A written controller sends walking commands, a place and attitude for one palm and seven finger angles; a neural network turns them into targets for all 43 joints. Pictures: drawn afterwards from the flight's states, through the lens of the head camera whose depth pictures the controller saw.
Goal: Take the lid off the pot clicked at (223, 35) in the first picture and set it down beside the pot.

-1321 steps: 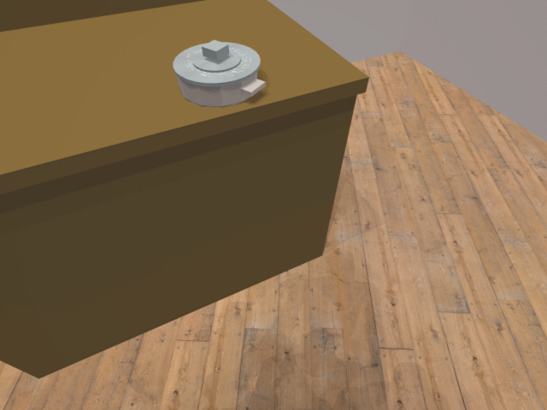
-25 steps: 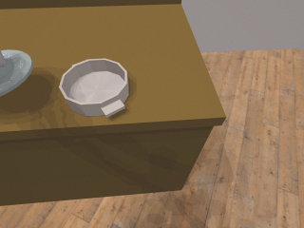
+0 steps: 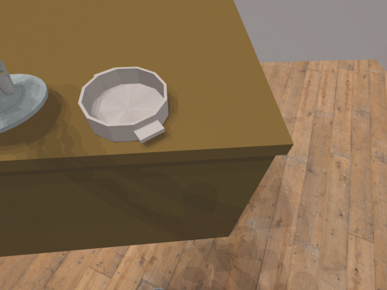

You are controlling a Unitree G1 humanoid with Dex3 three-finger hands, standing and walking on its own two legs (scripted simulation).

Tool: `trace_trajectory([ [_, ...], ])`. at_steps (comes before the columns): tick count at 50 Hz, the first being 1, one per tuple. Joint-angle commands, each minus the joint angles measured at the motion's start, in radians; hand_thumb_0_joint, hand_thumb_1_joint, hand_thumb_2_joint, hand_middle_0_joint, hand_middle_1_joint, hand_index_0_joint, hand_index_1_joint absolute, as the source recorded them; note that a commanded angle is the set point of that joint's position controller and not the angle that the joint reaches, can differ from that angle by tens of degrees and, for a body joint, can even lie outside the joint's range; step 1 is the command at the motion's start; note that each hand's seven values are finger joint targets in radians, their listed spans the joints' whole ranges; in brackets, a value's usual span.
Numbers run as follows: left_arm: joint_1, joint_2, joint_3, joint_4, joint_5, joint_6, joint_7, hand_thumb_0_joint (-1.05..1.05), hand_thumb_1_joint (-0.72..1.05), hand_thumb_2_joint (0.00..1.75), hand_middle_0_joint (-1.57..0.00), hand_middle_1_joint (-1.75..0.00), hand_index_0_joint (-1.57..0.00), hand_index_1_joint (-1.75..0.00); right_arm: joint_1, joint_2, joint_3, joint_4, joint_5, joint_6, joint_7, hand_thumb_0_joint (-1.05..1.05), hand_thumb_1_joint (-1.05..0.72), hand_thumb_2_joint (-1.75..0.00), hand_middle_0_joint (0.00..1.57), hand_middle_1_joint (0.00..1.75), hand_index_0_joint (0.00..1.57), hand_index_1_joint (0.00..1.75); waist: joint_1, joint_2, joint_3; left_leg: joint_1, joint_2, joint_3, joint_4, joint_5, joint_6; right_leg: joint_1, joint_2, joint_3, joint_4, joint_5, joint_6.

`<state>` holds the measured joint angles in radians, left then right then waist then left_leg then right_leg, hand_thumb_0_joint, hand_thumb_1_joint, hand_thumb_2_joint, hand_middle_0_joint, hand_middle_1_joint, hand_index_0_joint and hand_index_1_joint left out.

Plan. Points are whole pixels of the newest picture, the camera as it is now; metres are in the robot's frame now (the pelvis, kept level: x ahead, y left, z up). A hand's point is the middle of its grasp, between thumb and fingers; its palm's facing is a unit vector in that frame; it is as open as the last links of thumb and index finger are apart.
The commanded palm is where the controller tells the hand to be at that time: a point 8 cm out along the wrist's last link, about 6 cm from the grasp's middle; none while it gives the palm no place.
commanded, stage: lower the lid onto the table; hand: left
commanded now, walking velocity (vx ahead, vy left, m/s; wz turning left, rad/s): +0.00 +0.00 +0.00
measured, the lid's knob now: out of the picture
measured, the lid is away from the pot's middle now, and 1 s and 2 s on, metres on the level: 0.25 0.22 0.23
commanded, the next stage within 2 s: open the fingers wide in 0.62 s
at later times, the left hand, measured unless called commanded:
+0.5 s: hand (0, 99) +0.44 +0.35 +0.16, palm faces -0.41 -0.20 -0.89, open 5.9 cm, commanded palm +0.46 +0.35 +0.22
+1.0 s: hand (7, 103) +0.44 +0.34 +0.15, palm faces -0.37 -0.12 -0.92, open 5.9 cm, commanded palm +0.44 +0.35 +0.21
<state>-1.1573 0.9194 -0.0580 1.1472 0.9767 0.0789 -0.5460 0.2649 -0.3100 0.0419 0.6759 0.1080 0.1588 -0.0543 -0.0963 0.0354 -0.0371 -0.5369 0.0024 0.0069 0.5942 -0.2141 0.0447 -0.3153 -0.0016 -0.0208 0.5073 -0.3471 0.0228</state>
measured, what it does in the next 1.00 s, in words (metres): stands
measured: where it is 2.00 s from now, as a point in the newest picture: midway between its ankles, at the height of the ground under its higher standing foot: outside the picture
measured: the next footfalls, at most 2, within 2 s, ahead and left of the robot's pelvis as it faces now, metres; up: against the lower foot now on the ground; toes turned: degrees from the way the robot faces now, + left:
none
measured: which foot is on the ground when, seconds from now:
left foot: down 0.00-1.00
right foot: down 0.00-1.00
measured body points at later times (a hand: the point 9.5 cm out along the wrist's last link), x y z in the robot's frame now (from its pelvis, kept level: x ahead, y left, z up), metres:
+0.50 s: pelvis -0.01 +0.01 +0.00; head +0.06 +0.01 +0.44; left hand +0.46 +0.36 +0.21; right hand +0.03 -0.28 -0.12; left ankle +0.05 +0.09 -0.73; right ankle -0.06 -0.14 -0.73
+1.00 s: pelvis +0.00 +0.00 -0.01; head +0.07 +0.00 +0.43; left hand +0.45 +0.35 +0.20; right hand +0.05 -0.28 -0.13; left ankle +0.05 +0.09 -0.73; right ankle -0.06 -0.14 -0.73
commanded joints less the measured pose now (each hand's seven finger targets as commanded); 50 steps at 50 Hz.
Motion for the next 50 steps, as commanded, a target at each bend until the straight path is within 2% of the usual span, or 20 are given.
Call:
trace_trajectory([
  [1,-0.517,0.339,0.086,-0.200,0.017,-0.024,0.057,0.00,0.61,1.05,-0.83,-1.04,-1.03,-1.09,0.056,-0.177,-0.065,-0.076,-0.007,-0.036,-0.022,0.00,-0.90,-0.90,0.20,0.30,0.20,0.30,-0.011,0.149,-0.425,0.498,-0.016,-0.031,-0.006,0.326,0.038,-0.137,0.076,-0.038,-0.050,0.263,-0.056],
  [4,-0.494,0.272,0.039,-0.189,0.000,-0.031,0.052,0.00,0.61,1.05,-0.83,-1.04,-1.03,-1.09,0.047,-0.177,-0.062,-0.077,-0.002,-0.041,-0.020,0.00,-0.90,-0.90,0.20,0.30,0.20,0.30,-0.010,0.153,-0.399,0.497,-0.012,-0.032,-0.011,0.328,0.032,-0.160,0.078,-0.047,-0.042,0.245,-0.062],
  [8,-0.507,0.312,0.066,-0.171,0.011,-0.033,0.062,0.00,0.61,1.05,-0.83,-1.04,-1.03,-1.09,0.067,-0.183,-0.067,-0.074,-0.007,-0.034,-0.021,0.00,-0.90,-0.90,0.20,0.30,0.20,0.30,-0.013,0.123,-0.389,0.450,-0.016,-0.035,-0.018,0.228,0.032,-0.161,0.077,-0.041,-0.045,0.218,-0.060],
  [10,-0.564,0.345,0.086,-0.260,0.015,-0.042,0.068,0.00,0.61,1.05,-0.83,-1.04,-1.03,-1.09,0.069,-0.187,-0.069,-0.077,-0.011,-0.035,-0.022,0.00,-0.90,-0.90,0.20,0.30,0.20,0.30,-0.005,0.177,-0.472,0.511,-0.009,-0.043,-0.009,0.298,0.030,-0.158,0.077,-0.037,-0.035,0.227,-0.058],
  [12,-0.510,0.272,0.043,-0.187,0.014,-0.041,0.065,0.00,0.61,1.05,-0.83,-1.04,-1.03,-1.09,0.081,-0.179,-0.071,-0.073,-0.009,-0.038,-0.023,0.00,-0.90,-0.90,0.20,0.30,0.20,0.30,-0.017,0.167,-0.412,0.504,-0.010,-0.048,-0.001,0.289,0.030,-0.207,0.082,-0.047,-0.037,0.210,-0.060],
  [13,-0.479,0.294,0.068,-0.157,0.010,-0.041,0.065,0.00,0.61,1.05,-0.83,-1.04,-1.03,-1.09,0.083,-0.182,-0.071,-0.072,-0.008,-0.035,-0.023,0.00,-0.90,-0.90,0.20,0.30,0.20,0.30,-0.014,0.127,-0.385,0.472,-0.010,-0.045,-0.004,0.251,0.029,-0.201,0.081,-0.047,-0.040,0.201,-0.060],
  [15,-0.510,0.329,0.085,-0.211,0.010,-0.048,0.068,0.00,0.61,1.05,-0.83,-1.04,-1.03,-1.09,0.075,-0.190,-0.070,-0.074,-0.010,-0.032,-0.021,0.00,-0.90,-0.90,0.20,0.30,0.20,0.30,-0.008,0.145,-0.431,0.468,-0.011,-0.038,-0.007,0.250,0.028,-0.177,0.079,-0.041,-0.029,0.213,-0.058],
  [19,-0.483,0.237,0.017,-0.181,-0.006,-0.052,0.063,0.00,0.61,1.05,-0.83,-1.04,-1.03,-1.09,0.073,-0.184,-0.065,-0.075,-0.002,-0.039,-0.027,0.00,-0.90,-0.90,0.20,0.30,0.20,0.30,-0.016,0.146,-0.386,0.476,-0.009,-0.041,-0.002,0.259,0.029,-0.219,0.083,-0.052,-0.022,0.196,-0.065],
  [20,-0.539,0.276,0.041,-0.229,0.004,-0.049,0.070,0.00,0.61,1.05,-0.83,-1.04,-1.03,-1.09,0.086,-0.188,-0.074,-0.068,-0.011,-0.034,-0.025,0.00,-0.90,-0.90,0.20,0.30,0.20,0.30,-0.017,0.160,-0.437,0.500,-0.005,-0.049,-0.003,0.237,0.028,-0.218,0.081,-0.042,-0.028,0.184,-0.058],
  [23,-0.497,0.285,0.056,-0.162,0.006,-0.050,0.072,0.00,0.61,1.05,-0.83,-1.04,-1.03,-1.09,0.096,-0.186,-0.072,-0.065,-0.009,-0.038,-0.030,0.00,-0.90,-0.90,0.20,0.30,0.20,0.30,-0.021,0.111,-0.393,0.453,-0.013,-0.045,0.003,0.195,0.032,-0.217,0.083,-0.045,-0.027,0.187,-0.059],
  [25,-0.512,0.303,0.063,-0.194,0.010,-0.060,0.076,0.00,0.61,1.05,-0.83,-1.04,-1.03,-1.09,0.092,-0.186,-0.070,-0.068,-0.011,-0.040,-0.033,0.00,-0.90,-0.90,0.20,0.30,0.20,0.30,-0.016,0.156,-0.435,0.472,-0.014,-0.040,0.015,0.241,0.029,-0.211,0.082,-0.040,-0.014,0.206,-0.059],
  [33,-0.466,0.223,0.005,-0.109,0.002,-0.053,0.075,0.00,0.61,1.05,-0.83,-1.04,-1.03,-1.09,0.105,-0.186,-0.073,-0.055,-0.007,-0.039,-0.034,0.00,-0.90,-0.90,0.20,0.30,0.20,0.30,-0.032,0.108,-0.359,0.412,-0.015,-0.031,0.027,0.177,0.029,-0.255,0.083,-0.045,-0.002,0.196,-0.059],
  [35,-0.468,0.259,0.030,-0.111,0.008,-0.060,0.077,0.00,0.61,1.05,-0.83,-1.04,-1.03,-1.09,0.108,-0.188,-0.069,-0.050,-0.009,-0.037,-0.037,0.00,-0.90,-0.90,0.20,0.30,0.20,0.30,-0.029,0.104,-0.397,0.417,-0.014,-0.028,0.040,0.218,0.029,-0.239,0.085,-0.041,0.012,0.216,-0.056],
  [37,-0.326,0.279,0.105,-0.300,0.012,-0.118,0.090,0.00,0.60,1.04,-0.82,-1.03,-1.01,-1.08,0.091,-0.175,-0.083,-0.096,-0.012,-0.013,-0.028,0.00,-0.90,-0.90,0.20,0.30,0.20,0.30,0.011,0.109,-0.444,0.430,-0.006,-0.030,0.053,0.323,0.027,-0.224,0.085,-0.045,0.025,0.246,-0.060],
  [39,-0.305,0.204,0.064,-0.299,-0.008,-0.143,0.091,0.00,0.56,1.03,-0.79,-1.02,-0.98,-1.07,0.075,-0.165,-0.081,-0.093,-0.006,0.001,-0.031,0.00,-0.90,-0.90,0.20,0.30,0.20,0.30,-0.004,0.107,-0.411,0.455,0.000,-0.026,0.064,0.374,0.034,-0.252,0.088,-0.052,0.028,0.246,-0.059],
  [40,-0.331,0.293,0.135,-0.342,-0.008,-0.149,0.098,0.00,0.55,1.02,-0.78,-1.02,-0.96,-1.06,0.073,-0.174,-0.089,-0.096,-0.012,0.018,-0.030,0.00,-0.90,-0.90,0.20,0.30,0.20,0.30,0.004,0.116,-0.446,0.452,0.000,-0.030,0.063,0.342,0.031,-0.237,0.085,-0.039,0.024,0.233,-0.053],
  [42,-0.318,0.344,0.180,-0.351,-0.013,-0.161,0.100,0.00,0.51,1.01,-0.76,-1.00,-0.93,-1.04,0.065,-0.170,-0.088,-0.105,-0.008,0.028,-0.032,0.00,-0.90,-0.90,0.20,0.30,0.20,0.30,0.008,0.128,-0.456,0.439,-0.011,-0.027,0.071,0.340,0.037,-0.216,0.085,-0.040,0.026,0.254,-0.056],
  [44,-0.285,0.302,0.151,-0.324,-0.030,-0.164,0.090,0.00,0.48,0.99,-0.74,-0.99,-0.90,-1.03,0.053,-0.169,-0.084,-0.101,-0.001,0.034,-0.033,0.00,-0.90,-0.90,0.20,0.30,0.20,0.30,0.003,0.128,-0.425,0.433,-0.009,-0.015,0.076,0.362,0.036,-0.221,0.088,-0.049,0.036,0.268,-0.059],
  [49,-0.266,0.333,0.173,-0.338,-0.027,-0.164,0.092,0.00,0.38,0.97,-0.69,-0.94,-0.83,-0.97,0.031,-0.165,-0.080,-0.106,0.002,0.048,-0.029,0.00,-0.90,-0.90,0.20,0.30,0.20,0.30,0.009,0.122,-0.434,0.408,-0.013,-0.004,0.085,0.356,0.039,-0.188,0.085,-0.042,0.041,0.300,-0.058],
  [50,-0.275,0.399,0.226,-0.358,-0.016,-0.165,0.099,0.00,0.37,0.97,-0.68,-0.93,-0.82,-0.96,0.036,-0.167,-0.085,-0.110,-0.003,0.054,-0.028,0.00,-0.90,-0.90,0.20,0.30,0.20,0.30,0.017,0.119,-0.476,0.409,-0.014,-0.009,0.089,0.350,0.039,-0.169,0.083,-0.034,0.041,0.302,-0.052],
])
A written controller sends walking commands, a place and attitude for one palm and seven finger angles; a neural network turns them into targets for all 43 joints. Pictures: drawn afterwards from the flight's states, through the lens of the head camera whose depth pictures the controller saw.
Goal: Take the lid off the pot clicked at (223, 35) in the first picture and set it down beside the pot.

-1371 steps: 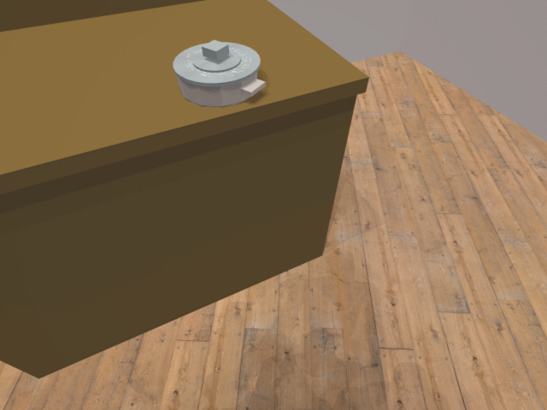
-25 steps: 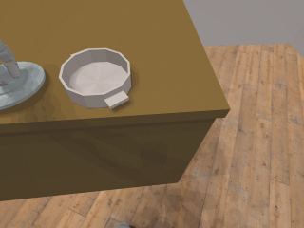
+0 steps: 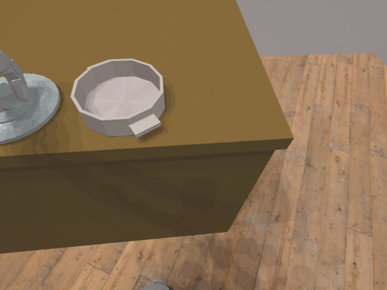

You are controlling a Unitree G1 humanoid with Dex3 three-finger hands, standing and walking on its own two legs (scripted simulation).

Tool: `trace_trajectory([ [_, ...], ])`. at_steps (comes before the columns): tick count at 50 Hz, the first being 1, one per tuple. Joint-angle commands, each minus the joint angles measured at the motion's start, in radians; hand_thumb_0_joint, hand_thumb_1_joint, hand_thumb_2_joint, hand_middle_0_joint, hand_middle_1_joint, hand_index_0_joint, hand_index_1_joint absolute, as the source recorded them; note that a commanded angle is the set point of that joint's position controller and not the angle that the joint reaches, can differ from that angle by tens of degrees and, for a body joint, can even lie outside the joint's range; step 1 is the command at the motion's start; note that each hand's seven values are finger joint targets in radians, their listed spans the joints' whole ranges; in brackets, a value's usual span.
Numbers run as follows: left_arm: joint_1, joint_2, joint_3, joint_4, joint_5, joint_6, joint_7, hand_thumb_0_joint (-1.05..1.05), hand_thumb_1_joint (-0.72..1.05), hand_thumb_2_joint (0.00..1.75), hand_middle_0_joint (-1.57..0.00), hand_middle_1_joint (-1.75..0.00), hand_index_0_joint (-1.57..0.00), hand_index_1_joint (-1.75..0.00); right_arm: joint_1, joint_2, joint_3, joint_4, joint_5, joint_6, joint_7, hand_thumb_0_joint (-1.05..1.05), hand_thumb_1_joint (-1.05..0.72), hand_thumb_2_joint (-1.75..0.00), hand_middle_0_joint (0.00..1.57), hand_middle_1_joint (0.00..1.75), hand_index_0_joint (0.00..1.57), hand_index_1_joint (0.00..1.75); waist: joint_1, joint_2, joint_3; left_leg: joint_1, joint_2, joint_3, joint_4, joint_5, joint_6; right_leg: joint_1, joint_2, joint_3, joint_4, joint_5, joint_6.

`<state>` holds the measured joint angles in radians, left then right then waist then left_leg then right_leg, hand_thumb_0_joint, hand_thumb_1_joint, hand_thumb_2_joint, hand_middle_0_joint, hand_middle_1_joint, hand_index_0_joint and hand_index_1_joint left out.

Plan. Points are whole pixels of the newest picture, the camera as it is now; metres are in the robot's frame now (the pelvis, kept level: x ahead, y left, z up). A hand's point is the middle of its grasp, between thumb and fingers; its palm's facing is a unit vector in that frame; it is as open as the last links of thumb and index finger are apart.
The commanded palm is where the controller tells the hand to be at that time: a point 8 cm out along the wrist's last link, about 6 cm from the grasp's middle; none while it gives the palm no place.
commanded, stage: open the fingers wide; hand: left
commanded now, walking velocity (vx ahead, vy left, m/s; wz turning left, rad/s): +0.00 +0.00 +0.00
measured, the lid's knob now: (1, 95) +0.46 +0.37 +0.14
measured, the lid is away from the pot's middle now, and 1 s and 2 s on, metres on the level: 0.22 0.23 0.23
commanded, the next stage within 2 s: raise the empty hand in 0.82 s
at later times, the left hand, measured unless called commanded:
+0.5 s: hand out of the picture +0.43 +0.37 +0.16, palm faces -0.36 -0.13 -0.92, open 9.0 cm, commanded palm +0.44 +0.36 +0.22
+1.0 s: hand out of the picture +0.43 +0.37 +0.16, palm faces -0.35 -0.11 -0.93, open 11.0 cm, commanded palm +0.44 +0.36 +0.23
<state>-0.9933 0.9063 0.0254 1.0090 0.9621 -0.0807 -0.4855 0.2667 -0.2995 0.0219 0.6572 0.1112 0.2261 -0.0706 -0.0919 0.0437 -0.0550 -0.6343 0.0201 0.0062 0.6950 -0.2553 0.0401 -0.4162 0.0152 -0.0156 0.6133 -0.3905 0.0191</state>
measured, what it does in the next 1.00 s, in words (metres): stands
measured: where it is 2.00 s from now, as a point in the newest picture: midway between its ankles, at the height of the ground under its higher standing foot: outside the picture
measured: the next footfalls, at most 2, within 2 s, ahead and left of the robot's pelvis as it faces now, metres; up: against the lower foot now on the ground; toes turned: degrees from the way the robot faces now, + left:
none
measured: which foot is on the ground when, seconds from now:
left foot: down 0.00-1.00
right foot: down 0.00-1.00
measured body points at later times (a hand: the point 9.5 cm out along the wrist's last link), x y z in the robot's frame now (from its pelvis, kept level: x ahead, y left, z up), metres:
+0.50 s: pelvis -0.01 +0.01 +0.00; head +0.06 +0.02 +0.44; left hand +0.44 +0.37 +0.21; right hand +0.06 -0.27 -0.12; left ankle +0.05 +0.09 -0.72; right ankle -0.06 -0.14 -0.72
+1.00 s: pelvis -0.01 +0.02 +0.00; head +0.05 +0.03 +0.44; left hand +0.44 +0.37 +0.21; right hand +0.05 -0.26 -0.12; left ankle +0.05 +0.09 -0.72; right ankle -0.06 -0.14 -0.72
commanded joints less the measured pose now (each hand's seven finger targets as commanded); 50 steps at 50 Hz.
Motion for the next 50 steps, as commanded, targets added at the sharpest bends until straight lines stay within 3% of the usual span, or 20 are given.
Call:
trace_trajectory([
  [1,-0.418,0.405,0.140,-0.203,0.002,-0.006,0.039,0.00,0.35,0.96,-0.68,-0.92,-0.80,-0.95,0.026,-0.173,-0.063,-0.095,-0.005,-0.013,-0.012,0.00,-0.90,-0.90,0.20,0.30,0.20,0.30,0.009,0.125,-0.444,0.496,-0.036,-0.007,-0.005,0.397,0.045,-0.074,0.065,-0.040,-0.064,0.356,-0.051],
  [4,-0.428,0.317,0.066,-0.212,-0.018,-0.001,0.029,0.00,0.29,0.95,-0.65,-0.88,-0.76,-0.91,0.007,-0.172,-0.059,-0.091,0.001,-0.012,-0.011,0.00,-0.90,-0.90,0.20,0.30,0.20,0.30,0.001,0.123,-0.396,0.497,-0.029,-0.001,-0.014,0.387,0.044,-0.095,0.066,-0.048,-0.067,0.340,-0.053],
  [5,-0.442,0.367,0.102,-0.228,-0.008,0.002,0.035,0.00,0.27,0.95,-0.64,-0.87,-0.75,-0.90,0.016,-0.174,-0.063,-0.094,-0.005,-0.008,-0.010,0.00,-0.90,-0.90,0.20,0.30,0.20,0.30,0.006,0.125,-0.424,0.502,-0.030,-0.009,-0.014,0.364,0.042,-0.091,0.065,-0.042,-0.071,0.319,-0.049],
  [8,-0.428,0.333,0.072,-0.171,-0.008,0.010,0.033,0.00,0.21,0.94,-0.62,-0.84,-0.71,-0.86,0.015,-0.172,-0.060,-0.091,-0.001,-0.009,-0.014,0.00,-0.90,-0.90,0.20,0.30,0.20,0.30,-0.008,0.090,-0.361,0.457,-0.035,-0.003,-0.024,0.287,0.044,-0.104,0.065,-0.046,-0.082,0.296,-0.051],
  [12,-0.453,0.304,0.039,-0.178,-0.008,0.015,0.034,0.00,0.14,0.93,-0.59,-0.79,-0.66,-0.80,0.015,-0.173,-0.057,-0.085,-0.002,-0.014,-0.018,0.00,-0.90,-0.90,0.20,0.30,0.20,0.30,-0.009,0.094,-0.362,0.469,-0.034,-0.014,-0.032,0.260,0.041,-0.124,0.065,-0.048,-0.083,0.259,-0.054],
  [15,-0.458,0.362,0.086,-0.178,-0.007,0.008,0.037,0.00,0.08,0.93,-0.56,-0.75,-0.62,-0.76,0.022,-0.176,-0.054,-0.084,-0.004,-0.019,-0.022,0.00,-0.90,-0.90,0.20,0.30,0.20,0.30,0.000,0.089,-0.399,0.473,-0.036,-0.010,-0.028,0.276,0.043,-0.092,0.065,-0.043,-0.076,0.282,-0.053],
  [18,-0.451,0.316,0.043,-0.134,-0.009,0.017,0.033,0.00,0.02,0.92,-0.54,-0.71,-0.58,-0.72,0.025,-0.175,-0.055,-0.079,0.000,-0.020,-0.021,0.00,-0.90,-0.90,0.20,0.30,0.20,0.30,-0.010,0.064,-0.345,0.436,-0.037,-0.008,-0.037,0.222,0.043,-0.109,0.064,-0.045,-0.086,0.258,-0.052],
  [20,-0.494,0.312,0.034,-0.206,-0.004,0.011,0.036,0.00,-0.02,0.92,-0.53,-0.68,-0.56,-0.69,0.025,-0.177,-0.057,-0.079,-0.005,-0.023,-0.020,0.00,-0.90,-0.90,0.20,0.30,0.20,0.30,-0.003,0.132,-0.406,0.504,-0.028,-0.018,-0.033,0.287,0.037,-0.128,0.065,-0.048,-0.076,0.257,-0.055],
  [22,-0.469,0.302,0.035,-0.169,-0.006,0.011,0.035,0.00,-0.06,0.91,-0.51,-0.66,-0.53,-0.66,0.033,-0.178,-0.057,-0.075,-0.004,-0.023,-0.019,0.00,-0.90,-0.90,0.20,0.30,0.20,0.30,-0.008,0.113,-0.363,0.486,-0.029,-0.024,-0.037,0.251,0.037,-0.149,0.068,-0.053,-0.082,0.232,-0.057],
  [25,-0.472,0.332,0.059,-0.182,-0.009,0.006,0.034,0.00,-0.12,0.90,-0.49,-0.62,-0.49,-0.62,0.039,-0.181,-0.059,-0.077,-0.005,-0.023,-0.020,0.00,-0.90,-0.90,0.20,0.30,0.20,0.30,-0.002,0.104,-0.403,0.492,-0.029,-0.021,-0.035,0.273,0.039,-0.129,0.067,-0.048,-0.076,0.248,-0.055],
  [29,-0.454,0.258,0.011,-0.204,-0.018,0.001,0.030,0.00,-0.14,0.91,-0.48,-0.60,-0.48,-0.60,0.039,-0.174,-0.059,-0.080,-0.003,-0.028,-0.016,0.00,-0.90,-0.90,0.20,0.30,0.20,0.30,-0.002,0.128,-0.389,0.548,-0.024,-0.035,-0.032,0.333,0.038,-0.172,0.074,-0.065,-0.072,0.229,-0.062],
  [30,-0.469,0.326,0.067,-0.210,-0.011,0.000,0.035,0.00,-0.14,0.91,-0.49,-0.60,-0.49,-0.60,0.049,-0.179,-0.064,-0.079,-0.009,-0.023,-0.015,0.00,-0.90,-0.90,0.20,0.30,0.20,0.30,0.002,0.121,-0.405,0.542,-0.021,-0.042,-0.034,0.316,0.036,-0.168,0.072,-0.058,-0.076,0.221,-0.058],
  [32,-0.461,0.320,0.060,-0.178,-0.012,0.002,0.034,0.00,-0.14,0.91,-0.49,-0.59,-0.49,-0.59,0.047,-0.178,-0.061,-0.081,-0.005,-0.020,-0.014,0.00,-0.90,-0.90,0.20,0.30,0.20,0.30,-0.003,0.092,-0.376,0.497,-0.029,-0.039,-0.039,0.272,0.037,-0.159,0.072,-0.060,-0.080,0.221,-0.060],
  [34,-0.477,0.303,0.047,-0.250,-0.017,-0.007,0.034,0.00,-0.14,0.91,-0.49,-0.59,-0.49,-0.59,0.035,-0.177,-0.061,-0.090,-0.005,-0.025,-0.012,0.00,-0.90,-0.90,0.20,0.30,0.20,0.30,0.007,0.148,-0.416,0.556,-0.024,-0.041,-0.035,0.338,0.036,-0.162,0.072,-0.063,-0.068,0.229,-0.065],
  [35,-0.496,0.356,0.089,-0.277,-0.003,-0.010,0.042,0.00,-0.14,0.91,-0.49,-0.59,-0.49,-0.59,0.045,-0.176,-0.066,-0.092,-0.013,-0.022,-0.011,0.00,-0.90,-0.90,0.20,0.30,0.20,0.30,0.013,0.168,-0.465,0.578,-0.020,-0.054,-0.035,0.344,0.031,-0.161,0.071,-0.057,-0.070,0.214,-0.061],
  [38,-0.428,0.322,0.077,-0.152,-0.008,-0.001,0.038,0.00,-0.14,0.92,-0.49,-0.58,-0.49,-0.58,0.048,-0.176,-0.065,-0.089,-0.008,-0.016,-0.009,0.00,-0.90,-0.90,0.20,0.30,0.20,0.30,-0.002,0.079,-0.360,0.482,-0.031,-0.037,-0.045,0.241,0.036,-0.159,0.073,-0.060,-0.088,0.202,-0.059],
  [44,-0.475,0.296,0.047,-0.240,-0.013,-0.006,0.041,0.00,-0.15,0.93,-0.50,-0.57,-0.50,-0.57,0.041,-0.175,-0.062,-0.097,-0.006,-0.027,-0.013,0.00,-0.90,-0.90,0.20,0.30,0.20,0.30,0.006,0.131,-0.414,0.565,-0.021,-0.049,-0.050,0.296,0.035,-0.169,0.073,-0.063,-0.081,0.196,-0.065],
  [45,-0.489,0.346,0.087,-0.256,-0.004,-0.008,0.044,0.00,-0.15,0.93,-0.50,-0.57,-0.50,-0.57,0.048,-0.175,-0.066,-0.099,-0.011,-0.024,-0.013,0.00,-0.90,-0.90,0.20,0.30,0.20,0.30,0.009,0.141,-0.448,0.569,-0.022,-0.053,-0.046,0.300,0.034,-0.161,0.071,-0.054,-0.084,0.201,-0.061],
  [48,-0.511,0.284,0.031,-0.233,-0.012,0.001,0.037,0.00,-0.15,0.93,-0.50,-0.56,-0.50,-0.56,0.041,-0.174,-0.064,-0.092,-0.008,-0.025,-0.012,0.00,-0.90,-0.90,0.20,0.30,0.20,0.30,-0.006,0.129,-0.383,0.544,-0.023,-0.056,-0.062,0.232,0.034,-0.187,0.070,-0.060,-0.100,0.170,-0.063],
  [50,-0.544,0.359,0.088,-0.311,-0.009,-0.006,0.043,0.00,-0.15,0.93,-0.50,-0.56,-0.50,-0.56,0.040,-0.176,-0.063,-0.099,-0.013,-0.031,-0.013,0.00,-0.90,-0.90,0.20,0.30,0.20,0.30,0.012,0.172,-0.458,0.595,-0.020,-0.063,-0.059,0.304,0.031,-0.158,0.069,-0.055,-0.092,0.191,-0.064],
])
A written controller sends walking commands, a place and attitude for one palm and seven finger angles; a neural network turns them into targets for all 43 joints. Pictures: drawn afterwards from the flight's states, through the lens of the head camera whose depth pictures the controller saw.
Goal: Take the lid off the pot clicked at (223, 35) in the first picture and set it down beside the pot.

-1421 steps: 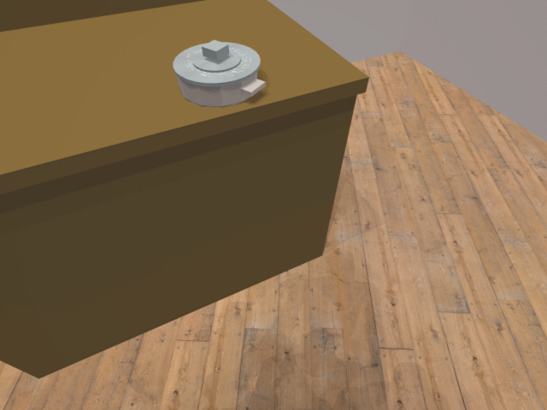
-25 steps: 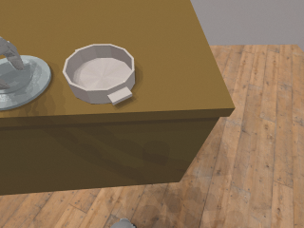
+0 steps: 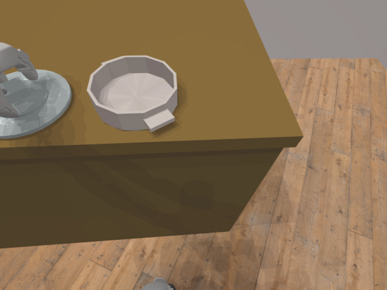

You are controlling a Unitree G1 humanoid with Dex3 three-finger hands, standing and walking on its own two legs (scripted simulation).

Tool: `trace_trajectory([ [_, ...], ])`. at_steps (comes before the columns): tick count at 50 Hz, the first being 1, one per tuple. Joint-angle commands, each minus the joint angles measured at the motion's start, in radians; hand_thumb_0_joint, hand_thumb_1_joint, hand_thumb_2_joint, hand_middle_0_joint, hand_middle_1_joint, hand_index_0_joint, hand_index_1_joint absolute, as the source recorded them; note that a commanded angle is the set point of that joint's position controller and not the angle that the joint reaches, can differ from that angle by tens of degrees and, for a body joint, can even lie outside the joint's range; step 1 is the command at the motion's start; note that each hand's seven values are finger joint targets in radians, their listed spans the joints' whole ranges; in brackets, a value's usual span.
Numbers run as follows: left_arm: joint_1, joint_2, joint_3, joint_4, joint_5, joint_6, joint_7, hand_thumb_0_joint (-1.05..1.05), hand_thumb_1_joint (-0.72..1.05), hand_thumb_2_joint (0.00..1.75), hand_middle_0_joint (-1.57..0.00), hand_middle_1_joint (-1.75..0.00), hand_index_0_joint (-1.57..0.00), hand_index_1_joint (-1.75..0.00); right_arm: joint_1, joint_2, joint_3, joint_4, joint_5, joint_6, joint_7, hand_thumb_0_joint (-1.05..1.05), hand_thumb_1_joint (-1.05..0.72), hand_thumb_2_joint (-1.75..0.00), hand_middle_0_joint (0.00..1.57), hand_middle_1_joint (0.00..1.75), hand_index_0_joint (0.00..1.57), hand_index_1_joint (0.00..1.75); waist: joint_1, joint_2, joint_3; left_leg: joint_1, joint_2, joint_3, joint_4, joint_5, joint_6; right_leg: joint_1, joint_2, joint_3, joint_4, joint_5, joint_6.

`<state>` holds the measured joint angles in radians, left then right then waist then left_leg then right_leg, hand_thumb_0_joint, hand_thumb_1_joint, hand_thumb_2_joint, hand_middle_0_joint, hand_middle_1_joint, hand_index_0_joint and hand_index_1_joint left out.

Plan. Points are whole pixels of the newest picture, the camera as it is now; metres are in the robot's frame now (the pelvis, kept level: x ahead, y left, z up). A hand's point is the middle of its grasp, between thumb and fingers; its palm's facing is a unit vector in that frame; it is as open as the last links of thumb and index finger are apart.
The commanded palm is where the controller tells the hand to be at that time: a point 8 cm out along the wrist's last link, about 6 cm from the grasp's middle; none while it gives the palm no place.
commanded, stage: raise the empty hand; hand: left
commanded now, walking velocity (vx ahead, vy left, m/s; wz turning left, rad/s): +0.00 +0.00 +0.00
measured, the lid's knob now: (14, 90) +0.47 +0.35 +0.14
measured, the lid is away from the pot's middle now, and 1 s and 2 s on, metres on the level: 0.23 0.23 0.23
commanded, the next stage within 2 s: draw the hand back to the body in 1.22 s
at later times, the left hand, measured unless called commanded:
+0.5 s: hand out of the picture +0.44 +0.35 +0.22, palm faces -0.27 -0.09 -0.96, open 11.0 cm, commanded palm +0.44 +0.34 +0.29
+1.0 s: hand out of the picture +0.45 +0.35 +0.27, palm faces -0.22 -0.10 -0.97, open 11.0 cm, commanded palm +0.45 +0.34 +0.34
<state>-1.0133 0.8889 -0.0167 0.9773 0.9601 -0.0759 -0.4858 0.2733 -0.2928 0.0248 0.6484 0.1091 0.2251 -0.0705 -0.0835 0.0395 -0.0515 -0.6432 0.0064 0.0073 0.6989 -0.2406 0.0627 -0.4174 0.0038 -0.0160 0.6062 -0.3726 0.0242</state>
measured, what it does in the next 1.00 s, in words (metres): stands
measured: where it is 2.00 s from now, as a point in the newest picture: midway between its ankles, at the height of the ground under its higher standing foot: outside the picture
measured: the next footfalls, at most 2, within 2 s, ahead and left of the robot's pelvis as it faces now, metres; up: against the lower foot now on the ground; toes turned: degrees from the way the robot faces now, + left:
none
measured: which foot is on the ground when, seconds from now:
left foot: down 0.00-1.00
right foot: down 0.00-1.00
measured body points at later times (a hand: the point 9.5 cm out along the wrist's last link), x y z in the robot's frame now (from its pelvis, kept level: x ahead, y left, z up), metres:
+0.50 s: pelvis +0.00 +0.00 +0.01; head +0.05 +0.01 +0.45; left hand +0.45 +0.35 +0.27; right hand +0.08 -0.27 -0.11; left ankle +0.06 +0.08 -0.72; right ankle -0.05 -0.16 -0.72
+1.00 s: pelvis +0.01 -0.01 +0.01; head +0.06 -0.01 +0.46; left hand +0.45 +0.35 +0.32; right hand +0.08 -0.29 -0.11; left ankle +0.06 +0.08 -0.72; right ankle -0.05 -0.16 -0.72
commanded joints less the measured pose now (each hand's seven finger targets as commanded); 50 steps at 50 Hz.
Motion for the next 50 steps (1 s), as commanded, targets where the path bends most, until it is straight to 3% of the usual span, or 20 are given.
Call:
trace_trajectory([
  [1,-0.495,0.357,0.122,-0.243,-0.001,-0.007,0.046,0.00,-0.15,0.93,-0.50,-0.56,-0.50,-0.56,0.030,-0.175,-0.063,-0.092,-0.009,-0.030,-0.015,0.00,-0.90,-0.90,0.20,0.30,0.20,0.30,0.001,0.176,-0.452,0.602,-0.013,-0.065,-0.056,0.312,0.010,-0.160,0.081,-0.056,-0.087,0.183,-0.072],
  [4,-0.474,0.307,0.089,-0.226,-0.017,0.008,0.035,0.00,-0.15,0.93,-0.50,-0.56,-0.50,-0.56,0.017,-0.177,-0.061,-0.092,-0.002,-0.032,-0.008,0.00,-0.90,-0.90,0.20,0.30,0.20,0.30,0.001,0.155,-0.408,0.590,-0.008,-0.061,-0.072,0.313,0.008,-0.152,0.080,-0.065,-0.096,0.178,-0.073],
  [6,-0.469,0.302,0.075,-0.165,-0.007,0.027,0.030,0.00,-0.15,0.93,-0.50,-0.56,-0.50,-0.56,0.018,-0.178,-0.061,-0.087,-0.003,-0.026,-0.005,0.00,-0.90,-0.90,0.20,0.30,0.20,0.30,-0.007,0.118,-0.352,0.543,-0.013,-0.058,-0.085,0.220,0.008,-0.159,0.079,-0.061,-0.111,0.151,-0.070],
  [7,-0.491,0.300,0.065,-0.179,-0.007,0.031,0.026,0.00,-0.15,0.93,-0.50,-0.56,-0.50,-0.56,0.017,-0.179,-0.061,-0.089,-0.003,-0.025,-0.003,0.00,-0.90,-0.90,0.20,0.30,0.20,0.30,-0.006,0.102,-0.354,0.530,-0.016,-0.056,-0.095,0.192,0.009,-0.141,0.078,-0.062,-0.114,0.150,-0.070],
  [10,-0.537,0.291,0.053,-0.271,-0.007,0.036,0.022,0.00,-0.15,0.93,-0.50,-0.56,-0.50,-0.56,0.009,-0.172,-0.063,-0.097,-0.007,-0.031,-0.002,0.00,-0.90,-0.90,0.20,0.30,0.20,0.30,-0.002,0.165,-0.422,0.623,-0.010,-0.071,-0.089,0.292,0.007,-0.148,0.078,-0.059,-0.111,0.159,-0.071],
  [13,-0.522,0.276,0.045,-0.194,-0.016,0.049,0.009,0.00,-0.15,0.93,-0.50,-0.56,-0.50,-0.56,0.007,-0.173,-0.059,-0.092,-0.003,-0.031,-0.001,0.00,-0.90,-0.90,0.20,0.30,0.20,0.30,-0.006,0.095,-0.353,0.562,-0.020,-0.070,-0.110,0.206,0.010,-0.135,0.078,-0.062,-0.131,0.144,-0.072],
  [20,-0.600,0.300,0.046,-0.254,-0.001,0.063,0.005,0.00,-0.15,0.93,-0.50,-0.56,-0.50,-0.56,-0.003,-0.174,-0.055,-0.093,-0.006,-0.038,0.005,0.00,-0.90,-0.90,0.20,0.30,0.20,0.30,0.004,0.133,-0.408,0.608,-0.016,-0.073,-0.121,0.272,0.007,-0.100,0.073,-0.059,-0.131,0.169,-0.072],
  [23,-0.578,0.267,0.021,-0.183,-0.005,0.076,-0.005,0.00,-0.15,0.93,-0.50,-0.56,-0.50,-0.56,-0.009,-0.172,-0.054,-0.089,-0.002,-0.035,0.008,0.00,-0.90,-0.90,0.20,0.30,0.20,0.30,-0.004,0.094,-0.339,0.564,-0.022,-0.069,-0.136,0.199,0.007,-0.107,0.073,-0.063,-0.148,0.147,-0.072],
  [24,-0.585,0.238,-0.002,-0.223,-0.018,0.078,-0.010,0.00,-0.15,0.93,-0.50,-0.56,-0.50,-0.56,-0.020,-0.175,-0.052,-0.093,0.002,-0.039,0.009,0.00,-0.90,-0.90,0.20,0.30,0.20,0.30,0.001,0.112,-0.354,0.594,-0.016,-0.068,-0.138,0.248,0.006,-0.099,0.071,-0.067,-0.141,0.156,-0.075],
  [27,-0.633,0.291,0.031,-0.232,0.003,0.088,-0.005,0.00,-0.15,0.93,-0.50,-0.56,-0.50,-0.56,-0.009,-0.173,-0.053,-0.091,-0.006,-0.039,0.010,0.00,-0.90,-0.90,0.20,0.30,0.20,0.30,0.005,0.108,-0.384,0.592,-0.024,-0.071,-0.145,0.209,0.009,-0.081,0.072,-0.058,-0.154,0.152,-0.072],
  [29,-0.604,0.252,-0.002,-0.187,-0.006,0.094,-0.011,0.00,-0.15,0.93,-0.50,-0.56,-0.50,-0.56,-0.020,-0.174,-0.047,-0.086,0.001,-0.044,0.007,0.00,-0.90,-0.90,0.20,0.30,0.20,0.30,-0.001,0.100,-0.346,0.582,-0.024,-0.060,-0.145,0.226,0.009,-0.077,0.070,-0.064,-0.153,0.162,-0.076],
  [31,-0.651,0.280,0.005,-0.167,0.006,0.102,-0.013,0.00,-0.15,0.93,-0.50,-0.56,-0.50,-0.56,-0.012,-0.178,-0.047,-0.075,-0.002,-0.042,0.006,0.00,-0.90,-0.90,0.20,0.30,0.20,0.30,-0.004,0.072,-0.332,0.550,-0.023,-0.059,-0.159,0.164,0.008,-0.070,0.068,-0.059,-0.163,0.152,-0.070],
  [34,-0.692,0.226,-0.045,-0.230,0.001,0.107,-0.016,0.00,-0.15,0.93,-0.50,-0.56,-0.50,-0.56,-0.025,-0.172,-0.046,-0.084,-0.001,-0.055,0.007,0.00,-0.90,-0.90,0.20,0.30,0.20,0.30,-0.003,0.132,-0.371,0.621,-0.022,-0.064,-0.154,0.231,0.009,-0.077,0.069,-0.062,-0.161,0.156,-0.076],
  [35,-0.691,0.283,0.001,-0.193,0.020,0.111,-0.014,0.00,-0.15,0.93,-0.50,-0.56,-0.50,-0.56,0.000,-0.174,-0.047,-0.073,-0.008,-0.054,0.006,0.00,-0.90,-0.90,0.20,0.30,0.20,0.30,-0.002,0.107,-0.379,0.605,-0.023,-0.068,-0.160,0.205,0.008,-0.066,0.071,-0.057,-0.166,0.150,-0.070],
  [37,-0.685,0.297,0.002,-0.133,0.019,0.113,-0.020,0.00,-0.15,0.93,-0.50,-0.56,-0.50,-0.56,0.001,-0.178,-0.042,-0.068,-0.003,-0.053,0.003,0.00,-0.90,-0.90,0.20,0.30,0.20,0.30,-0.005,0.063,-0.329,0.539,-0.028,-0.053,-0.171,0.159,0.010,-0.041,0.067,-0.057,-0.176,0.166,-0.069],
  [39,-0.691,0.292,-0.008,-0.158,0.016,0.112,-0.023,0.00,-0.15,0.93,-0.50,-0.56,-0.50,-0.56,-0.018,-0.180,-0.039,-0.076,0.001,-0.056,0.004,0.00,-0.90,-0.90,0.20,0.30,0.20,0.30,0.001,0.098,-0.354,0.563,-0.029,-0.039,-0.163,0.216,0.012,-0.019,0.064,-0.058,-0.166,0.198,-0.073],
  [40,-0.741,0.333,0.018,-0.198,0.034,0.112,-0.019,0.00,-0.15,0.93,-0.50,-0.56,-0.50,-0.56,-0.004,-0.180,-0.042,-0.073,-0.006,-0.054,0.006,0.00,-0.90,-0.90,0.20,0.30,0.20,0.30,0.004,0.118,-0.409,0.589,-0.025,-0.049,-0.161,0.251,0.009,-0.011,0.066,-0.051,-0.163,0.208,-0.068],
  [44,-0.694,0.288,-0.009,-0.161,0.025,0.119,-0.029,0.00,-0.15,0.93,-0.50,-0.56,-0.50,-0.56,-0.013,-0.175,-0.040,-0.080,0.001,-0.059,0.011,0.00,-0.90,-0.90,0.20,0.30,0.20,0.30,0.003,0.126,-0.369,0.604,-0.025,-0.047,-0.149,0.320,0.011,-0.026,0.069,-0.060,-0.163,0.222,-0.073],
  [47,-0.706,0.316,-0.002,-0.108,0.037,0.129,-0.037,0.00,-0.15,0.93,-0.50,-0.56,-0.50,-0.56,0.000,-0.178,-0.041,-0.069,-0.002,-0.049,0.013,0.00,-0.90,-0.90,0.20,0.30,0.20,0.30,-0.005,0.068,-0.334,0.540,-0.028,-0.033,-0.158,0.262,0.013,-0.005,0.066,-0.053,-0.176,0.239,-0.063],
  [50,-0.773,0.325,-0.008,-0.184,0.049,0.134,-0.038,0.00,-0.15,0.93,-0.50,-0.56,-0.50,-0.56,-0.002,-0.177,-0.041,-0.070,-0.005,-0.050,0.017,0.00,-0.90,-0.90,0.20,0.30,0.20,0.30,-0.003,0.131,-0.409,0.602,-0.024,-0.039,-0.147,0.347,0.012,0.002,0.066,-0.049,-0.166,0.259,-0.062],
])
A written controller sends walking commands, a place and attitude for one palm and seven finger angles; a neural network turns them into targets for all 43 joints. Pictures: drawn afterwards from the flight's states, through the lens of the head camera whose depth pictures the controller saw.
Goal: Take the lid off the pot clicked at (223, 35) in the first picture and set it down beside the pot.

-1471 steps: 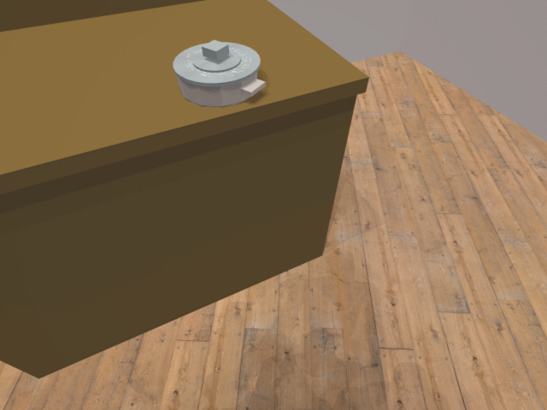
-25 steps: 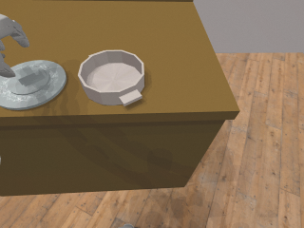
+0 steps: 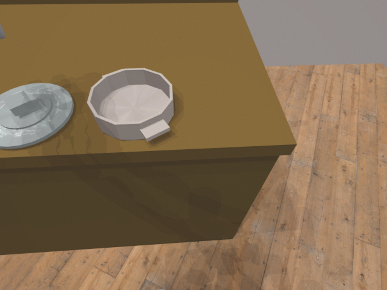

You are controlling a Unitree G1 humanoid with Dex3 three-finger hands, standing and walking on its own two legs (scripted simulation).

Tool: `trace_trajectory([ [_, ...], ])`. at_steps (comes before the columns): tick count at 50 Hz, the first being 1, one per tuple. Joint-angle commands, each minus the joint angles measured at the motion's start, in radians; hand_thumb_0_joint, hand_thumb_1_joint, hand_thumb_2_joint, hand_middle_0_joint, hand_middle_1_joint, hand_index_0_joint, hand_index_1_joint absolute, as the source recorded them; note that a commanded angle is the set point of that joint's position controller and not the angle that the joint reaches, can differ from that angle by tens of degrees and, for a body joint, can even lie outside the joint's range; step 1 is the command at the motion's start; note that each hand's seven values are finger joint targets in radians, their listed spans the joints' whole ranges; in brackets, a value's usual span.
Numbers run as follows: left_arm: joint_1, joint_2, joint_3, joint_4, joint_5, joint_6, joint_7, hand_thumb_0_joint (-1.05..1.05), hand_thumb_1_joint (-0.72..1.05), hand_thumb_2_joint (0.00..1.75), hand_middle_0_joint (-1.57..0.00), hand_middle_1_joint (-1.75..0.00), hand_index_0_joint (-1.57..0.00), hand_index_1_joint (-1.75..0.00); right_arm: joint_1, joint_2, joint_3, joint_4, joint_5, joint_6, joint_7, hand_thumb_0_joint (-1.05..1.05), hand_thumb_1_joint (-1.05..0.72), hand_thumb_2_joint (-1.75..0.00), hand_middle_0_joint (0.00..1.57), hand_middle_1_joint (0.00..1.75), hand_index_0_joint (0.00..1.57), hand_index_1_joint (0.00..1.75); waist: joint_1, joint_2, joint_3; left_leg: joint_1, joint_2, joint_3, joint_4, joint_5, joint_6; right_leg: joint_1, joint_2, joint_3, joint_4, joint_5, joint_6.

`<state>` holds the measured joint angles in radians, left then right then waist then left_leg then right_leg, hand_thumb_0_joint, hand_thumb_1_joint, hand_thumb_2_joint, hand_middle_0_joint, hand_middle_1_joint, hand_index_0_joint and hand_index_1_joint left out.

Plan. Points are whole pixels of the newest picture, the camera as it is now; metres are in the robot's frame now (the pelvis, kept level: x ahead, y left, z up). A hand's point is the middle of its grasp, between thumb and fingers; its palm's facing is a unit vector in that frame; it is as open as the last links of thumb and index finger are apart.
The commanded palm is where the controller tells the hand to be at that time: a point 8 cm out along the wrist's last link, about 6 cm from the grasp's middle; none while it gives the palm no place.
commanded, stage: raise the empty hand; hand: left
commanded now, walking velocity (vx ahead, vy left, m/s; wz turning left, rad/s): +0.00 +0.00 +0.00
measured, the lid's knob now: (19, 103) +0.47 +0.36 +0.12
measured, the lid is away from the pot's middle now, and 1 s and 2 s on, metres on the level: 0.23 0.23 0.23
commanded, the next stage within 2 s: draw the hand back to the body in 0.22 s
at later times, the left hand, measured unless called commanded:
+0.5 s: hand out of the picture +0.45 +0.34 +0.28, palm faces -0.17 -0.09 -0.98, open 11.0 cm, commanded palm +0.42 +0.34 +0.34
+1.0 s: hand out of the picture +0.41 +0.27 +0.31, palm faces +0.43 -0.80 -0.41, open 11.0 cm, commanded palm +0.35 +0.32 +0.33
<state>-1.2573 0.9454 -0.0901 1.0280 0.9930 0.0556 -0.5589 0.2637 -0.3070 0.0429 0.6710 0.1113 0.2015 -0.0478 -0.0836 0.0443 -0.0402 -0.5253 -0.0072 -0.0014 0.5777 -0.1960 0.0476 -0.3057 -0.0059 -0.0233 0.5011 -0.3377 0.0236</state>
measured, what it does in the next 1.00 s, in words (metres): stands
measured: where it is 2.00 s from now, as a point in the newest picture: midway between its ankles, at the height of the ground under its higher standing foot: outside the picture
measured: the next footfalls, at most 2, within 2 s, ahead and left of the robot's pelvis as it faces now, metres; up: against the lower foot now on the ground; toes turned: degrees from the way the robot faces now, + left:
none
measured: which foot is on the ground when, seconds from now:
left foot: down 0.00-1.00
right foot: down 0.00-1.00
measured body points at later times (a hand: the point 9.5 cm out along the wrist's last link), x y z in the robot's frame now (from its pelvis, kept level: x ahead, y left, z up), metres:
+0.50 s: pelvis +0.01 -0.02 +0.00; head +0.06 -0.03 +0.45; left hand +0.45 +0.34 +0.33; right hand +0.10 -0.28 -0.13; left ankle +0.05 +0.09 -0.73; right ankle -0.06 -0.14 -0.73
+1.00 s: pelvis +0.01 -0.02 +0.01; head +0.03 -0.03 +0.46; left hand +0.38 +0.31 +0.33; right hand +0.16 -0.26 -0.09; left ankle +0.05 +0.09 -0.73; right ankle -0.06 -0.14 -0.73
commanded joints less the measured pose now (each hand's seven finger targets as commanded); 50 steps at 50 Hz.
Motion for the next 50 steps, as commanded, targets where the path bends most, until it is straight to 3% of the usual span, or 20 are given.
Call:
trace_trajectory([
  [1,-0.515,0.275,0.075,-0.215,0.016,0.003,0.034,0.00,-0.15,0.93,-0.50,-0.56,-0.50,-0.56,0.014,-0.160,-0.061,-0.092,-0.006,-0.029,-0.007,0.00,-0.90,-0.90,0.20,0.30,0.20,0.30,-0.003,0.120,-0.411,0.493,-0.010,-0.030,-0.019,0.320,0.032,-0.118,0.077,-0.043,-0.064,0.233,-0.062],
  [5,-0.515,0.309,0.094,-0.212,0.021,0.010,0.027,0.00,-0.15,0.93,-0.50,-0.56,-0.50,-0.56,0.006,-0.163,-0.056,-0.094,-0.005,-0.024,-0.002,0.00,-0.90,-0.90,0.20,0.30,0.20,0.30,0.003,0.104,-0.418,0.466,-0.012,-0.021,-0.021,0.337,0.030,-0.077,0.073,-0.037,-0.060,0.263,-0.057],
  [8,-0.461,0.278,0.070,-0.135,0.020,0.023,0.017,0.00,-0.15,0.93,-0.50,-0.56,-0.50,-0.56,0.004,-0.158,-0.055,-0.097,-0.002,-0.020,-0.001,0.00,-0.90,-0.90,0.20,0.30,0.20,0.30,-0.003,0.063,-0.346,0.418,-0.017,-0.008,-0.019,0.307,0.033,-0.084,0.071,-0.040,-0.064,0.275,-0.056],
  [10,-0.479,0.304,0.089,-0.203,0.025,0.023,0.018,0.00,-0.15,0.93,-0.50,-0.56,-0.50,-0.56,-0.004,-0.161,-0.057,-0.103,-0.002,-0.012,0.004,0.00,-0.90,-0.90,0.20,0.30,0.20,0.30,0.004,0.079,-0.412,0.448,-0.012,-0.007,-0.014,0.366,0.032,-0.054,0.068,-0.034,-0.051,0.303,-0.052],
  [14,-0.461,0.231,0.030,-0.171,0.007,0.029,0.011,0.00,-0.15,0.93,-0.50,-0.56,-0.50,-0.56,-0.018,-0.158,-0.051,-0.104,0.006,-0.014,0.004,0.00,-0.90,-0.90,0.20,0.30,0.20,0.30,-0.009,0.081,-0.340,0.438,-0.014,-0.003,-0.017,0.318,0.034,-0.089,0.069,-0.045,-0.060,0.271,-0.058],
  [16,-0.485,0.339,0.107,-0.176,0.029,0.024,0.018,0.00,-0.15,0.93,-0.50,-0.56,-0.50,-0.56,-0.004,-0.159,-0.051,-0.103,-0.001,-0.011,0.000,0.00,-0.90,-0.90,0.20,0.30,0.20,0.30,0.001,0.058,-0.398,0.418,-0.021,0.002,-0.010,0.323,0.040,-0.032,0.065,-0.028,-0.055,0.319,-0.052],
  [19,-0.443,0.292,0.089,-0.234,0.006,0.019,0.016,0.00,-0.15,0.93,-0.50,-0.56,-0.50,-0.56,-0.030,-0.154,-0.053,-0.122,0.004,-0.010,0.004,0.00,-0.90,-0.90,0.20,0.30,0.20,0.30,0.008,0.096,-0.416,0.451,-0.020,0.007,0.006,0.413,0.041,-0.029,0.062,-0.032,-0.040,0.374,-0.055],
  [21,-0.400,0.363,0.164,-0.286,0.013,0.021,0.023,0.00,-0.15,0.93,-0.50,-0.56,-0.50,-0.56,-0.033,-0.150,-0.060,-0.137,0.000,-0.001,0.010,0.00,-0.90,-0.90,0.20,0.30,0.20,0.30,0.020,0.087,-0.452,0.457,-0.020,0.003,0.014,0.452,0.042,-0.010,0.062,-0.022,-0.033,0.399,-0.051],
  [24,-0.275,0.276,0.125,-0.290,-0.019,0.036,0.014,0.00,-0.15,0.93,-0.50,-0.56,-0.50,-0.56,-0.057,-0.148,-0.060,-0.154,0.009,0.006,0.018,0.00,-0.90,-0.90,0.20,0.30,0.20,0.30,0.016,0.064,-0.383,0.443,-0.021,0.009,0.015,0.462,0.040,-0.030,0.064,-0.036,-0.035,0.407,-0.053],
  [26,-0.261,0.381,0.218,-0.391,-0.017,0.043,0.022,0.00,-0.15,0.93,-0.50,-0.56,-0.50,-0.56,-0.077,-0.149,-0.062,-0.176,0.007,0.016,0.021,0.00,-0.90,-0.90,0.20,0.30,0.20,0.30,0.037,0.074,-0.427,0.441,-0.022,0.004,0.016,0.472,0.043,0.008,0.061,-0.023,-0.025,0.420,-0.051],
  [29,-0.192,0.304,0.183,-0.462,-0.048,0.065,0.018,0.00,-0.15,0.93,-0.50,-0.56,-0.50,-0.56,-0.103,-0.144,-0.064,-0.187,0.011,0.016,0.022,0.00,-0.90,-0.90,0.20,0.30,0.20,0.30,0.029,0.107,-0.391,0.480,-0.018,0.000,0.014,0.484,0.043,-0.034,0.066,-0.036,-0.040,0.378,-0.056],
  [33,-0.134,0.395,0.280,-0.517,-0.055,0.075,0.020,0.00,-0.15,0.93,-0.50,-0.56,-0.50,-0.56,-0.122,-0.142,-0.059,-0.204,0.007,0.018,0.015,0.00,-0.90,-0.90,0.20,0.30,0.20,0.30,0.055,0.075,-0.410,0.446,-0.026,-0.005,-0.004,0.411,0.040,0.014,0.061,-0.030,-0.038,0.355,-0.054],
  [37,-0.111,0.324,0.232,-0.550,-0.077,0.094,0.018,0.00,-0.15,0.93,-0.50,-0.56,-0.50,-0.56,-0.150,-0.136,-0.055,-0.204,0.009,0.016,0.009,0.00,-0.90,-0.90,0.20,0.30,0.20,0.30,0.045,0.054,-0.357,0.433,-0.027,-0.009,-0.022,0.340,0.037,-0.008,0.060,-0.037,-0.056,0.314,-0.054],
  [39,-0.084,0.300,0.219,-0.633,-0.097,0.098,0.024,0.00,-0.15,0.93,-0.50,-0.56,-0.50,-0.56,-0.179,-0.137,-0.055,-0.211,0.010,0.005,0.008,0.00,-0.90,-0.90,0.20,0.30,0.20,0.30,0.050,0.098,-0.381,0.481,-0.025,-0.011,-0.020,0.378,0.039,-0.002,0.059,-0.037,-0.056,0.318,-0.061],
  [40,-0.092,0.338,0.254,-0.668,-0.089,0.101,0.028,0.00,-0.15,0.93,-0.50,-0.56,-0.50,-0.56,-0.170,-0.130,-0.053,-0.213,0.005,0.002,0.008,0.00,-0.90,-0.90,0.20,0.30,0.20,0.30,0.061,0.099,-0.408,0.482,-0.027,-0.021,-0.023,0.385,0.036,0.015,0.058,-0.032,-0.055,0.316,-0.058],
  [41,-0.179,0.136,0.494,-0.711,-0.712,-0.021,0.226,0.00,-0.15,0.93,-0.50,-0.56,-0.50,-0.56,-0.022,-0.076,-0.055,-0.281,0.002,-0.079,0.008,0.00,-0.90,-0.90,0.20,0.30,0.20,0.30,0.034,0.069,-0.274,0.582,0.030,0.002,-0.048,0.199,0.023,-0.104,0.057,-0.043,-0.110,0.210,-0.085],
  [42,-0.032,0.085,0.427,-0.658,-0.759,-0.061,0.324,0.00,-0.15,0.93,-0.50,-0.56,-0.50,-0.56,-0.077,-0.104,-0.027,-0.253,-0.012,-0.104,-0.005,0.00,-0.90,-0.90,0.20,0.30,0.20,0.30,0.044,0.034,-0.264,0.609,0.054,-0.052,-0.093,0.100,0.012,-0.083,0.056,-0.031,-0.112,0.150,-0.087],
  [44,0.085,0.017,0.460,-0.625,-0.924,-0.092,0.439,0.00,-0.15,0.93,-0.50,-0.56,-0.50,-0.56,-0.095,-0.123,-0.032,-0.235,-0.017,-0.134,-0.026,0.00,-0.90,-0.90,0.20,0.30,0.20,0.30,0.047,-0.041,-0.230,0.563,0.049,-0.034,-0.125,0.036,0.009,-0.028,0.060,-0.017,-0.150,0.159,-0.077],
  [45,0.083,0.053,0.503,-0.703,-0.960,-0.108,0.485,0.00,-0.15,0.93,-0.50,-0.56,-0.50,-0.56,-0.088,-0.125,-0.031,-0.231,-0.020,-0.144,-0.030,0.00,-0.90,-0.90,0.20,0.30,0.20,0.30,0.058,-0.037,-0.263,0.560,0.054,-0.033,-0.133,0.062,0.004,0.017,0.052,-0.011,-0.145,0.190,-0.069],
  [50,0.124,0.067,0.598,-0.857,-1.016,-0.153,0.611,0.00,-0.04,0.93,-0.47,-0.54,-0.47,-0.54,-0.123,-0.111,-0.027,-0.191,-0.050,-0.192,-0.034,0.00,-0.90,-0.90,0.20,0.30,0.20,0.30,0.083,0.154,-0.251,0.566,0.045,0.002,-0.150,0.167,-0.015,0.102,0.040,0.005,-0.175,0.266,-0.071],
])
